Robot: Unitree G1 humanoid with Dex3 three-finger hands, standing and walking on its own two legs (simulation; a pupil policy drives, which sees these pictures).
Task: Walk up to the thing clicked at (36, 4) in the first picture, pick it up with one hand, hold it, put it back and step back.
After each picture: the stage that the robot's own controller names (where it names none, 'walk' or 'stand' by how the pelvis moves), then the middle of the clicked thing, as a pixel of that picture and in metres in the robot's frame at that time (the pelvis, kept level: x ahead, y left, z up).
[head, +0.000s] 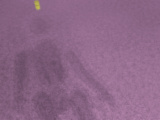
stand; (37, 4) +2.27 +0.65 -0.72
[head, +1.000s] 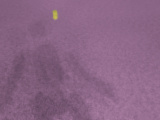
walk; (55, 14) +2.18 +0.29 -0.70
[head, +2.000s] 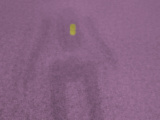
walk; (72, 29) +1.56 +0.08 -0.71
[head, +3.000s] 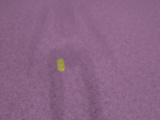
walk; (60, 65) +1.02 +0.18 -0.71
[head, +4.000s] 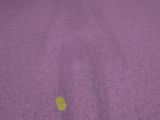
walk; (61, 103) +0.63 +0.22 -0.69
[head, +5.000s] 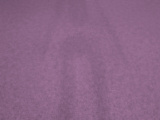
stand; out of the picture +0.41 +0.20 -0.70
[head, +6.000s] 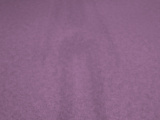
stand; out of the picture +0.38 +0.18 -0.73
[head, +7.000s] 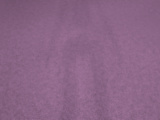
stand; out of the picture +0.38 +0.18 -0.73
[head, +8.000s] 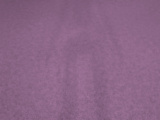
stand; out of the picture +0.37 +0.19 -0.73
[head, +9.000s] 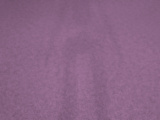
stand; out of the picture +0.37 +0.19 -0.73
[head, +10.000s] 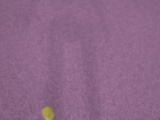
go down; (47, 113) +0.39 +0.20 -0.64
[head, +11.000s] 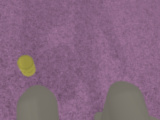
go down; (27, 66) +0.45 +0.23 -0.31
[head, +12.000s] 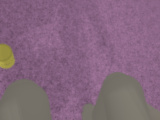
close in; (4, 57) +0.45 +0.25 -0.26
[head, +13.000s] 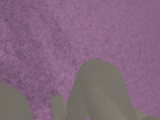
close; out of the picture +0.44 +0.28 -0.22
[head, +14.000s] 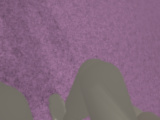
close; out of the picture +0.43 +0.29 -0.22
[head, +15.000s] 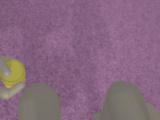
lift; (13, 75) +0.34 +0.24 -0.08
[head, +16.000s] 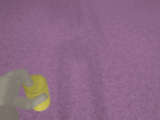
hold; (38, 93) +0.32 +0.16 +0.04
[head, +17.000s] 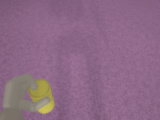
hold; (42, 97) +0.32 +0.15 -0.01
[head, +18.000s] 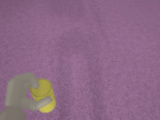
hold; (44, 96) +0.32 +0.15 -0.01
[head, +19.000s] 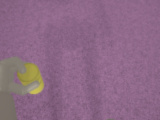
crouch; (31, 79) +0.38 +0.17 -0.06
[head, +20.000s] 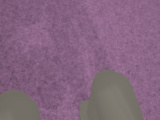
lower; out of the picture +0.50 +0.26 -0.10
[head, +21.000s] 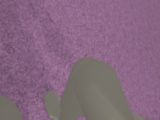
lower; out of the picture +0.45 +0.29 -0.23
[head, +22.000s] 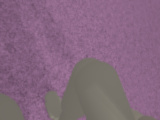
lower; out of the picture +0.45 +0.29 -0.23
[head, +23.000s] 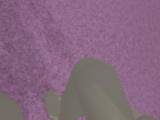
lower; out of the picture +0.45 +0.29 -0.23
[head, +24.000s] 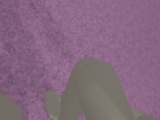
lower; out of the picture +0.45 +0.29 -0.23
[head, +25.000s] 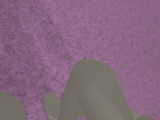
open; out of the picture +0.44 +0.26 -0.24
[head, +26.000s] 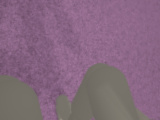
stand; out of the picture +0.45 +0.25 -0.24
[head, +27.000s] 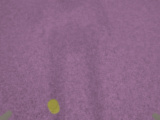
stand; (53, 106) +0.42 +0.16 -0.57
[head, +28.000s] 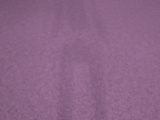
stand; out of the picture +0.41 +0.16 -0.67
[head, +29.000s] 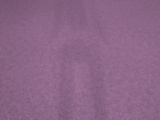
stand; out of the picture +0.40 +0.16 -0.67
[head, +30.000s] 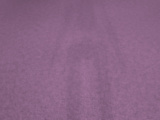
stand; out of the picture +0.43 +0.14 -0.72
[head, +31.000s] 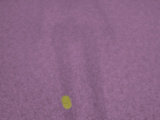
walk; (66, 102) +0.51 +0.15 -0.69
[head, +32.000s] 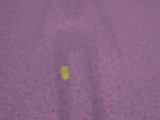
walk; (64, 72) +0.79 +0.14 -0.69
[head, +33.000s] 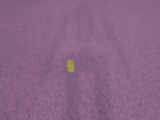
stand; (70, 65) +1.06 +0.18 -0.71
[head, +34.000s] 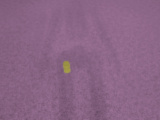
stand; (66, 67) +1.04 +0.17 -0.72
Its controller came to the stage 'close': yes
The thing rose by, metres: 0.71
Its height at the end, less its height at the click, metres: +0.00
